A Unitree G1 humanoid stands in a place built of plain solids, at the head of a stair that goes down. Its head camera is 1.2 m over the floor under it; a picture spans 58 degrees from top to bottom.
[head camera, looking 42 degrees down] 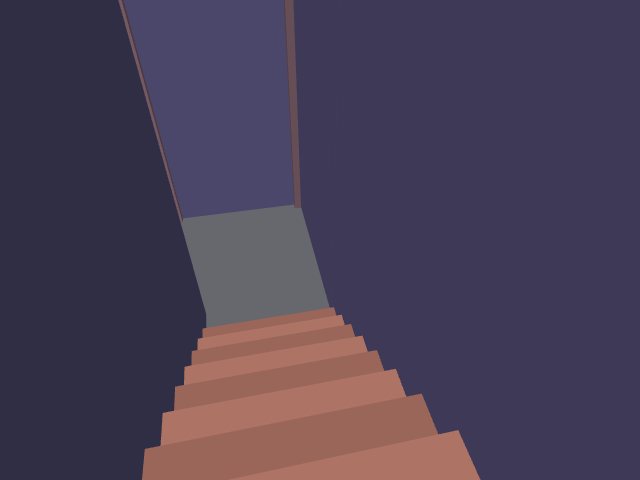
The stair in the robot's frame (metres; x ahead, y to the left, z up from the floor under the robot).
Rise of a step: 0.19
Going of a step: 0.24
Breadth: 1.05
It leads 12 degrees to the left of straight ahead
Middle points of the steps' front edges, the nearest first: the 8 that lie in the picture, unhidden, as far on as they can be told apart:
0.52 0.06 -0.19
0.76 0.11 -0.39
0.99 0.16 -0.58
1.22 0.21 -0.78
1.45 0.26 -0.97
1.68 0.30 -1.16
1.91 0.35 -1.36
2.14 0.40 -1.55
